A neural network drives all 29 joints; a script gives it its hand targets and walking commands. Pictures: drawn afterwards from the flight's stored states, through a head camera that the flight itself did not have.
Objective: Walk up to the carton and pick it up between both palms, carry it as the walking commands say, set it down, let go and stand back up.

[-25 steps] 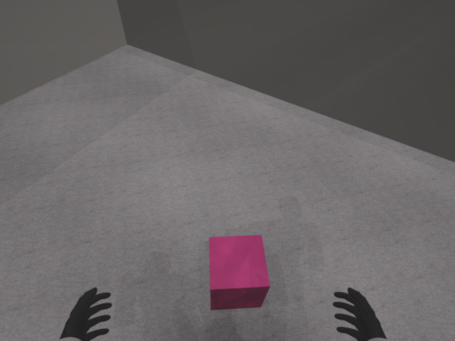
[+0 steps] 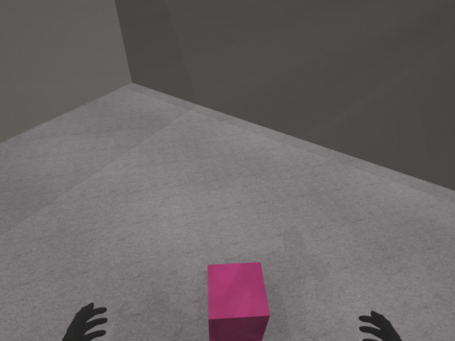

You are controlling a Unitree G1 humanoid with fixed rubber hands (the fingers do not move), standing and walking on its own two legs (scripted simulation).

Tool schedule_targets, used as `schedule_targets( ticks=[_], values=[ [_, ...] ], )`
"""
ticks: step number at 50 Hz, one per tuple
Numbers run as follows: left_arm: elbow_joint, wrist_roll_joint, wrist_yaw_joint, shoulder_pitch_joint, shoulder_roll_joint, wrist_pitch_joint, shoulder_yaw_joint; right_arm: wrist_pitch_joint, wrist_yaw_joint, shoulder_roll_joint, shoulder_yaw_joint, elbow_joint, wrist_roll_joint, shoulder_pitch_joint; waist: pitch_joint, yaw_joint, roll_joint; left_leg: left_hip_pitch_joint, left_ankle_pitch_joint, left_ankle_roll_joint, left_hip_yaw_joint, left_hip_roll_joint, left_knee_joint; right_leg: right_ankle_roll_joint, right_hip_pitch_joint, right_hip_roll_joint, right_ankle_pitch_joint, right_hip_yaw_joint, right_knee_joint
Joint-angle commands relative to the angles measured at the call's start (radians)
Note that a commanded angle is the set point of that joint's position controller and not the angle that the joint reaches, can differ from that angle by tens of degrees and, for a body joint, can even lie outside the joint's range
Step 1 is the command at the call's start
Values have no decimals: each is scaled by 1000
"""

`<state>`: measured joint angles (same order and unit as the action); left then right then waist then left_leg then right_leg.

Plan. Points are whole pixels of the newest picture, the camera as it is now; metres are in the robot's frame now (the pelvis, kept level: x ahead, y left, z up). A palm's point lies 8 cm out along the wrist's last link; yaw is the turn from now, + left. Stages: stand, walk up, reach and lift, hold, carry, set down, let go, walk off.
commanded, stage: stand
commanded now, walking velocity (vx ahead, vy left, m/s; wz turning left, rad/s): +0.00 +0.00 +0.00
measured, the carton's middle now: (235, 303) +0.47 -0.04 -0.64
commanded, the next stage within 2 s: none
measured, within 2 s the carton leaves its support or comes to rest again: neither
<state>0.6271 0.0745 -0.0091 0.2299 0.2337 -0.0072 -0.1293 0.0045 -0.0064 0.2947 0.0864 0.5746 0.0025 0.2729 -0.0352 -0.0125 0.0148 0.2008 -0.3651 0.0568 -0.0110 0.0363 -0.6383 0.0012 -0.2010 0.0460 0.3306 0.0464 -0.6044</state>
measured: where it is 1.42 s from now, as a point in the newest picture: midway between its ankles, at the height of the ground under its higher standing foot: outside the picture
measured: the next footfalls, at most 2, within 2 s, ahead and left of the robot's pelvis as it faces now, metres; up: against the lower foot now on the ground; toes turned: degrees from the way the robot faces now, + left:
none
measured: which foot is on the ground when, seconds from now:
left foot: down 0.00-1.00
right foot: down 0.00-1.00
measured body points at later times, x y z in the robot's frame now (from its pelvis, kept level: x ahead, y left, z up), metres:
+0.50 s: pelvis +0.00 +0.00 +0.00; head -0.05 +0.00 +0.45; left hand +0.15 +0.27 -0.08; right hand +0.13 -0.29 -0.07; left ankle -0.01 +0.08 -0.73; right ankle +0.00 -0.12 -0.73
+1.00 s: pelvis -0.02 +0.00 +0.00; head -0.07 +0.00 +0.45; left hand +0.13 +0.27 -0.08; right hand +0.12 -0.29 -0.07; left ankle -0.01 +0.08 -0.73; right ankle +0.00 -0.12 -0.73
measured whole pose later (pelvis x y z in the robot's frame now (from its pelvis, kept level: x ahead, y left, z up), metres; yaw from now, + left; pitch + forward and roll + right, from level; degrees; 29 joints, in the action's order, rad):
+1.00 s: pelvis -0.02 +0.00 +0.00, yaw +0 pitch -6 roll -1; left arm 0.68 0.07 -0.01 0.23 0.23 0.01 -0.13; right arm -0.03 -0.02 0.31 0.09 0.63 0.00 0.28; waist -0.03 -0.01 0.01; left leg 0.20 -0.34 0.06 -0.01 0.04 -0.64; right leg 0.00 -0.20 0.05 0.30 0.05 -0.61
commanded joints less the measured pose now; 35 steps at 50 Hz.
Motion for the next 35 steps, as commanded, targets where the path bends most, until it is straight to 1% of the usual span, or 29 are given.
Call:
schedule_targets(
  ticks=[1,12,17,23,27,35],
  values=[
    [-45,-139,14,-78,233,40,-2,-55,-12,205,37,-33,56,-93,6,18,62,93,204,-11,180,-126,250,38,-18,-77,-177,67,96],
    [-26,-136,15,-80,236,45,-2,-61,-16,210,33,-8,52,-75,12,16,56,69,282,-5,178,-129,237,47,-17,-80,-215,73,91],
    [-20,-134,15,-82,236,45,-3,-63,-18,213,32,-1,50,-71,16,16,64,66,301,-5,179,-131,237,49,-13,-81,-226,73,88],
    [-16,-133,14,-87,235,46,-3,-66,-20,214,29,5,49,-72,31,16,61,68,288,-1,185,-134,242,52,-19,-82,-218,76,90],
    [-14,-133,13,-90,237,47,-4,-69,-20,218,28,9,49,-74,40,17,68,76,265,0,189,-135,249,54,-15,-83,-210,80,91],
    [-10,-132,11,-97,241,49,-4,-74,-19,221,25,14,49,-77,74,18,64,99,191,3,203,-138,265,57,-23,-84,-181,91,98]
  ],
)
